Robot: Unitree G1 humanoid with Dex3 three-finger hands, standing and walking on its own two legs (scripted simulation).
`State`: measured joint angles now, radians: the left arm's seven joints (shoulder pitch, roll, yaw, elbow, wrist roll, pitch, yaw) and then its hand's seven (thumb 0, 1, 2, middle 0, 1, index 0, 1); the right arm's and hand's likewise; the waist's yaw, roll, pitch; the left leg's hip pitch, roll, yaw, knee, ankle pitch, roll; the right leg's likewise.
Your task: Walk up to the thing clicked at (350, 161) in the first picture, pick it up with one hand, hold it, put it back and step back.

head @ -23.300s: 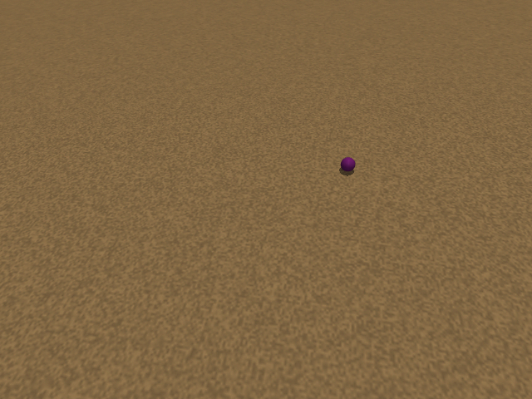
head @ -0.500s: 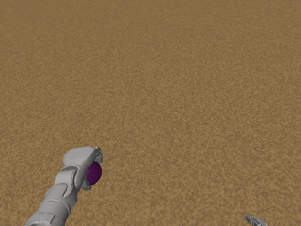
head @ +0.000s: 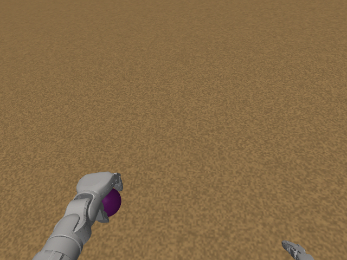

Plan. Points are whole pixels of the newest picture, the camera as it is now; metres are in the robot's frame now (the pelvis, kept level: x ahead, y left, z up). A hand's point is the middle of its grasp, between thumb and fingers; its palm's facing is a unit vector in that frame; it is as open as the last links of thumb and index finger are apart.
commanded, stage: hold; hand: left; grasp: from above
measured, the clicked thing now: (106, 201) +0.31 +0.22 -0.07
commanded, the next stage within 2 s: crouch in 1.04 s
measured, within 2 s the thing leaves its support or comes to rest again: neither
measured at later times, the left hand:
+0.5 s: hand (100, 206) +0.28 +0.22 -0.03, palm faces -0.44 -0.06 -0.90, open 10.0 cm
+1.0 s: hand (99, 202) +0.28 +0.22 -0.03, palm faces -0.44 -0.05 -0.90, open 10.1 cm
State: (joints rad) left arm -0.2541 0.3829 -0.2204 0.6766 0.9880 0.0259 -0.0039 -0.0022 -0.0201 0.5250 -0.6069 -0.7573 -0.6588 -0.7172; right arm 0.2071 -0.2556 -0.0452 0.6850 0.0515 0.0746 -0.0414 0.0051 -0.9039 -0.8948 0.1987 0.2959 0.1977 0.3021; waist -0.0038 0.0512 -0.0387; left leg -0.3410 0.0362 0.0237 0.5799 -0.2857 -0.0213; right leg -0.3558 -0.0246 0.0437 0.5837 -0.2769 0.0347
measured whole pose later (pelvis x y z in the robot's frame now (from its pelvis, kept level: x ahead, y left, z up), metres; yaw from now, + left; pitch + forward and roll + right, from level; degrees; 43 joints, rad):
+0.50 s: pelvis -0.01 +0.00 +0.01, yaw +0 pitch +0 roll +0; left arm -0.22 0.39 -0.22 0.60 0.98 0.02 -0.05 0.00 -0.01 0.53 -0.58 -0.77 -0.63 -0.74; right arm 0.18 -0.26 -0.03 0.68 0.06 0.07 -0.06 0.01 -0.91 -0.90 0.20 0.30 0.20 0.30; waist 0.01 0.06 -0.01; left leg -0.27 0.04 0.03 0.51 -0.24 -0.02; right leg -0.30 -0.02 0.05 0.53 -0.23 0.03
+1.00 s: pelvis -0.01 +0.00 +0.01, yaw +0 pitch +0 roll +0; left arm -0.24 0.39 -0.23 0.62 0.99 0.02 -0.04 0.00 -0.02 0.57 -0.57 -0.79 -0.62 -0.75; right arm 0.18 -0.25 -0.03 0.69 0.06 0.07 -0.06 0.01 -0.91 -0.90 0.20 0.30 0.20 0.30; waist 0.01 0.05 0.00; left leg -0.25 0.03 0.03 0.49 -0.23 -0.02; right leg -0.27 -0.03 0.05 0.50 -0.23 0.04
